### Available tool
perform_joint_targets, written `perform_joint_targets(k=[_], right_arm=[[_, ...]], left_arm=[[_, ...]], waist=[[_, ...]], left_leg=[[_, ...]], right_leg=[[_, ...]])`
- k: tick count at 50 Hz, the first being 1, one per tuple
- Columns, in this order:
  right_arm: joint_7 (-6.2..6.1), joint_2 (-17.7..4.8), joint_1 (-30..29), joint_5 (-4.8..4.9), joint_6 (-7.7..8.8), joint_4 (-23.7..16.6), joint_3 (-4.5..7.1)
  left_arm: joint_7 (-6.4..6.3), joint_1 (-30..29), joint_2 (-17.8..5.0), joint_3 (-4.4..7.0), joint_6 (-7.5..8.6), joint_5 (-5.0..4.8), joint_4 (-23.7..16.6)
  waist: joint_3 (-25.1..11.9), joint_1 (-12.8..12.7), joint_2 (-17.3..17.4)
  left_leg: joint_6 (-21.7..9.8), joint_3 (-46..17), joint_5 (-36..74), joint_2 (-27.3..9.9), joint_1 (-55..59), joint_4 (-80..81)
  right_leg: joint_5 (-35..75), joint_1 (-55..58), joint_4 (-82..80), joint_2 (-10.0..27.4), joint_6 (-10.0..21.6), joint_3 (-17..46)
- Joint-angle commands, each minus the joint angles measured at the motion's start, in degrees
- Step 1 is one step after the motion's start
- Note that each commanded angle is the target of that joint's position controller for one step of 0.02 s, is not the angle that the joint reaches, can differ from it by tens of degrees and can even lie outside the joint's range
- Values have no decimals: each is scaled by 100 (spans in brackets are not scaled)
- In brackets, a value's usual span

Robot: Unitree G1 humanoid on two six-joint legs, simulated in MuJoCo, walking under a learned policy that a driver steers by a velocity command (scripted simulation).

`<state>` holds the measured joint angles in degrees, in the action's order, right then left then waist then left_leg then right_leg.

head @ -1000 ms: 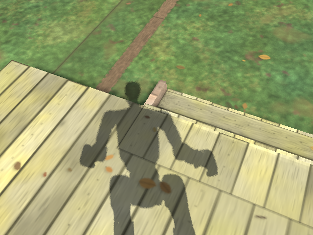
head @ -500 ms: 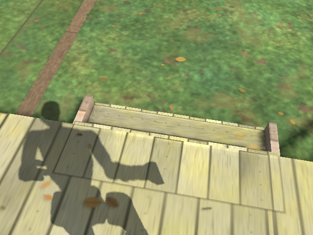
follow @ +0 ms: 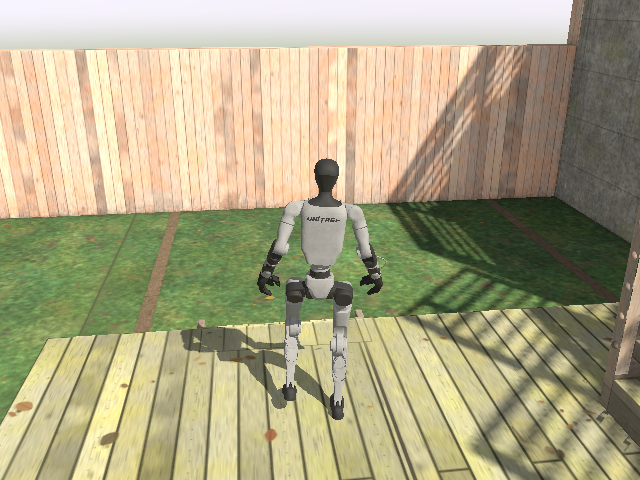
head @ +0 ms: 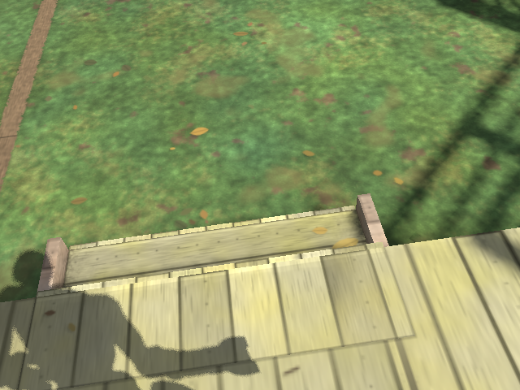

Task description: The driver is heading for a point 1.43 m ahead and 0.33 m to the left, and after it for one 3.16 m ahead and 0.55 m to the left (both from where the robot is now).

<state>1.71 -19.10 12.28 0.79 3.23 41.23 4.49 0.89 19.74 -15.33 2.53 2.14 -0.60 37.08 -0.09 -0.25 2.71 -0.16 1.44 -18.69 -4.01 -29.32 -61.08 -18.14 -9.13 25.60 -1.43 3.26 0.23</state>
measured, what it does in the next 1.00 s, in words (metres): walks ahead: left foot, then right foot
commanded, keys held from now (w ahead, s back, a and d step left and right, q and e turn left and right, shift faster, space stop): w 0.04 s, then no key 0.42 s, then w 0.30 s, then w+q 0.24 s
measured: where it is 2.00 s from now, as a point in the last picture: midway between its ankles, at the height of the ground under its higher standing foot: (250, 287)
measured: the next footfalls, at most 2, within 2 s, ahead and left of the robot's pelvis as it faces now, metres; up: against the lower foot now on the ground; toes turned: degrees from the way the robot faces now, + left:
left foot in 0.30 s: +0.32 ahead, +0.10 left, +0.00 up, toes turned -1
right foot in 0.66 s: +0.27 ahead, -0.12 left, +0.00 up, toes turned -4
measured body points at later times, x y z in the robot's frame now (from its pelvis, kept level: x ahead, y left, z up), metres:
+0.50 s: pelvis +0.19 +0.02 -0.01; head +0.22 +0.01 +0.44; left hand +0.30 +0.26 -0.13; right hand +0.32 -0.23 -0.12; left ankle +0.28 +0.10 -0.74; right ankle +0.16 -0.12 -0.70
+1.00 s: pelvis +0.36 -0.02 +0.00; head +0.37 -0.03 +0.45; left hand +0.33 +0.22 -0.13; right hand +0.57 -0.23 -0.10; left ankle +0.50 +0.13 -0.69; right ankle +0.23 -0.11 -0.74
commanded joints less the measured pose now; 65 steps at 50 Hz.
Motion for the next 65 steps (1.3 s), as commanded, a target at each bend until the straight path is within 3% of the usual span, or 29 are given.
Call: perform_joint_targets(k=[1,8,14,15,16,17,18,19,21,22,23,26,27,29,33,34,35,36,39,45,50,57,58,59,60,61,62,63,65], right_arm=[[63,-493,-659,-64,199,-477,96],[176,17,-1500,-56,218,-600,-140],[147,-494,-356,-171,283,-271,63],[14,-613,168,-226,208,-103,-12],[-24,-891,674,-350,100,-128,34],[48,-472,1458,-393,6,-189,-52],[-22,-620,1323,-437,101,11,31],[-31,-544,506,-275,211,17,11],[-77,358,-461,-75,344,-191,-287],[-23,552,-1011,-44,394,-356,-385],[16,371,-1502,-51,469,-518,-314],[-1,-907,-572,-232,433,-352,233],[-52,-944,-238,-281,397,-281,277],[-121,-303,-332,-190,423,-377,67],[-105,92,-719,-252,376,-512,-86],[-84,242,-702,-322,340,-559,-136],[-20,292,-1017,-367,340,-731,-158],[7,109,-1183,-392,340,-686,-109],[-140,6,-637,-482,352,-383,-35],[319,413,-884,-361,185,-190,-130],[394,514,-1480,-349,156,-349,-235],[257,-144,-509,-181,177,-221,7],[148,-473,444,-196,233,85,158],[46,-665,1893,-189,207,470,215],[48,-513,3107,-318,134,922,122],[7,-706,2988,-460,288,1080,223],[17,-507,2132,-352,406,958,175],[38,60,1506,-309,432,867,-53],[82,483,469,-279,444,609,-271]], left_arm=[[-97,-28,-926,218,161,66,-302],[-264,337,-1032,224,71,48,205],[-281,4,-1078,254,10,-20,369],[309,527,-760,6,211,953,647],[471,1496,-192,-95,291,971,529],[579,1617,-691,8,337,569,659],[549,202,-990,172,273,277,295],[360,-232,-910,146,270,292,137],[173,131,-495,-60,190,687,308],[200,345,-244,-172,144,677,381],[282,807,-188,-181,70,558,572],[403,953,-654,-60,-15,503,762],[326,756,-723,-34,38,554,660],[154,368,-595,-68,180,506,517],[177,262,-404,-139,449,364,481],[135,390,-512,-116,507,340,434],[48,526,-913,3,528,250,412],[-37,731,-903,26,538,349,447],[-90,630,-399,-125,537,413,653],[-130,751,-337,-255,463,467,801],[16,1300,-546,-217,385,491,1338],[-4,873,-1035,-71,418,609,1578],[42,932,-949,-98,450,743,1547],[120,1553,-351,-349,512,921,1338],[349,742,-520,-277,478,662,1278],[368,-454,-346,-255,484,384,884],[213,-838,-496,-243,529,440,784],[47,-515,-577,-240,507,612,780],[-98,-269,11,-420,376,671,726]], waist=[[357,-137,-931],[397,-394,-847],[-334,341,-972],[-1171,508,103],[-2482,168,1124],[-3451,767,900],[-1641,854,43],[-521,339,-50],[-415,-282,62],[-406,-648,-136],[-506,-909,-231],[-301,-188,41],[-263,-33,69],[-186,-96,210],[-238,-261,-9],[-211,-313,-392],[129,-512,-1267],[381,-770,-1236],[37,-419,-860],[160,-454,-664],[351,-661,-791],[27,305,-901],[-452,564,-652],[-2047,798,298],[-2401,1332,230],[-882,1406,74],[14,1098,23],[-283,563,-46],[-137,-157,-46]], left_leg=[[111,-192,983,-197,-1724,221],[207,223,2520,325,-270,2600],[-395,186,2389,676,1099,3479],[-850,53,3993,550,2903,3088],[-2409,-1310,5649,-913,5674,2629],[-3217,-3436,4748,-2168,6289,3456],[-2273,-3240,2789,-1776,4356,4201],[-1755,-2370,1662,-1476,2660,4588],[-1468,-1518,1823,-992,1187,5032],[-1255,-1226,1830,-804,473,5014],[-1018,-705,1676,-399,-99,4906],[-1262,-917,-720,-514,202,5027],[-1400,-1454,-1329,-913,434,5110],[-1388,-2114,-1725,-1296,578,5135],[-1217,-1451,-1475,-729,656,4394],[-979,-1089,-1244,-374,392,3678],[-406,-215,-637,510,-1003,2480],[-375,-699,-736,689,-1960,1654],[-400,-1008,123,581,-2315,465],[24,-79,1748,138,-1780,960],[-202,168,1854,167,-1627,2202],[-882,620,1698,1036,1293,2687],[-1157,222,2051,1020,2891,2346],[-2345,-1917,1892,-185,6069,2406],[-2765,-4082,1560,-1203,6352,3818],[-2116,-3809,679,-1101,5276,4223],[-1864,-3264,385,-937,3764,4296],[-1883,-2889,586,-746,2725,4464],[-1864,-2417,998,-561,837,4825]], right_leg=[[1346,1008,-1578,1406,953,1590],[3645,353,-1293,958,507,398],[5227,1099,349,1015,273,643],[4950,345,1130,627,-58,476],[2025,-1565,2887,-63,-583,383],[-2093,-2514,4809,-643,-802,571],[-1569,-2896,5539,-268,-576,835],[-1237,-2810,5347,204,-488,691],[-1166,-1828,4257,752,-460,729],[-1477,-1091,3655,965,-642,712],[-1422,-340,2982,928,-815,397],[-969,-664,2261,340,-875,-422],[-918,-909,2217,360,-677,-330],[-455,-1001,1847,616,-204,26],[93,-172,409,379,482,-126],[-521,40,-194,837,872,683],[-1515,572,-1232,1886,1736,2866],[-1586,1090,-1787,2322,1940,3826],[-110,1734,-1656,1950,1332,2460],[1980,1278,-1967,1533,933,278],[3010,1647,-1743,1743,951,-245],[6572,849,-26,1503,376,-1324],[5959,-187,1229,1247,121,-1305],[3451,-2415,3179,695,-525,-914],[-1145,-3148,5125,-222,-622,-266],[-1008,-4245,5718,-28,-311,609],[-652,-4278,5570,388,-266,811],[-354,-3535,5063,542,-109,818],[-305,-2370,4542,780,-64,724]])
